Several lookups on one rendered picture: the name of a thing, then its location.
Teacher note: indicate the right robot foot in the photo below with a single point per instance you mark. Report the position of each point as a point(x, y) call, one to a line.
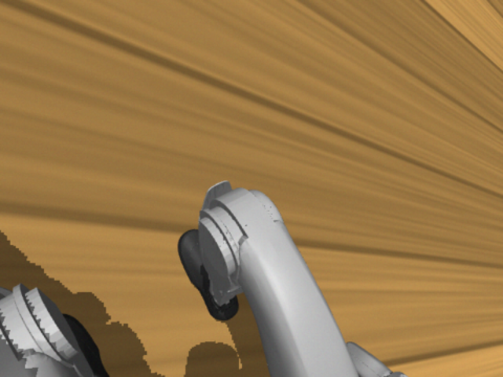
point(189, 253)

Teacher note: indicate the right robot hand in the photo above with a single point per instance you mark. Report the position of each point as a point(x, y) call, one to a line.
point(366, 364)

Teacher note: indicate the left robot foot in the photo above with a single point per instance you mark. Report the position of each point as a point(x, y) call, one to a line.
point(87, 345)

